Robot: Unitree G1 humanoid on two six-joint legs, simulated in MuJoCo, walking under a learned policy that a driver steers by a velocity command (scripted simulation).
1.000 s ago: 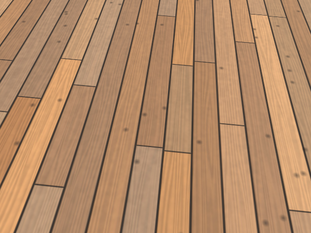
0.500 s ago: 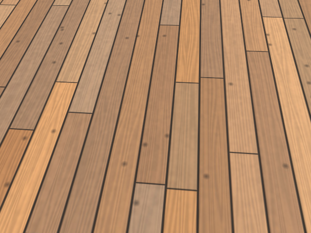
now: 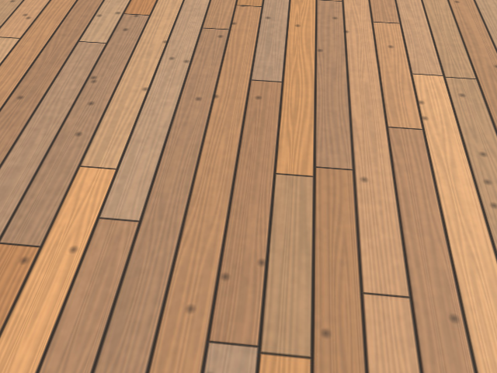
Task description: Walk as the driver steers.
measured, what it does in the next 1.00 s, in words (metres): walks ahead: right foot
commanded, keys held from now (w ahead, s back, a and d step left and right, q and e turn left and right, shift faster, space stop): no key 0.04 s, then w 0.96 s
